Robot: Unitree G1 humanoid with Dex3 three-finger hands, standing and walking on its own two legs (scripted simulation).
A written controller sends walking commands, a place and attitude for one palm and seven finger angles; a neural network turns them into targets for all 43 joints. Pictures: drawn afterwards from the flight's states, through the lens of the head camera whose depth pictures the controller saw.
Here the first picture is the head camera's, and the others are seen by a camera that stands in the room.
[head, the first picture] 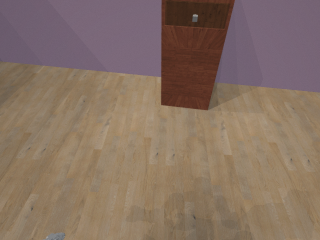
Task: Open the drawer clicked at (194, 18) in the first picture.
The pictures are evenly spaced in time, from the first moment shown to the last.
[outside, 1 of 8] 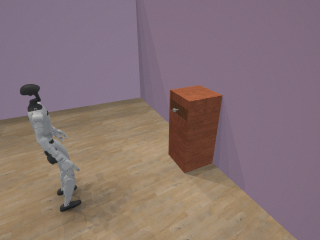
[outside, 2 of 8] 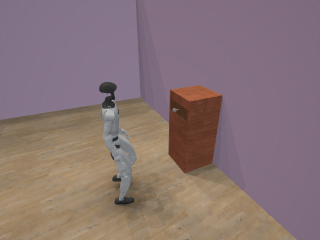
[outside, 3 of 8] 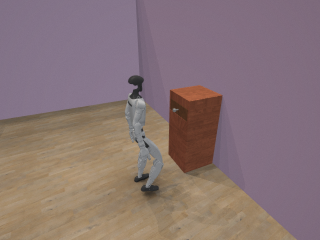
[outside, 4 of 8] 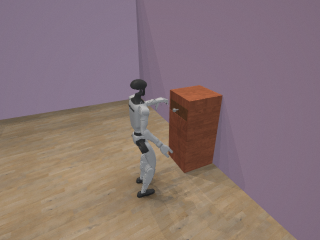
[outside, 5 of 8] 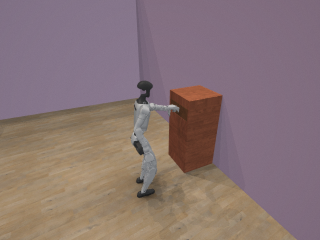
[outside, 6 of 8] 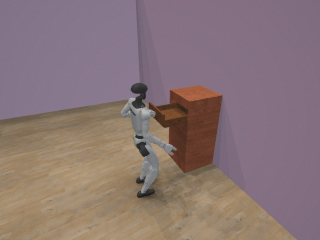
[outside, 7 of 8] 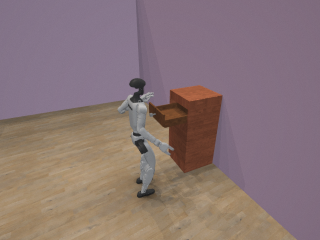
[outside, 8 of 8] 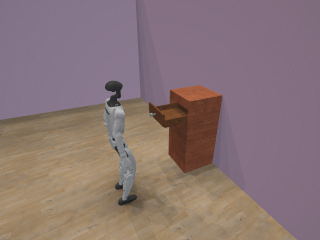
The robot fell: no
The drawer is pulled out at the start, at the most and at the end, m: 0.00 0.30 0.30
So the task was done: yes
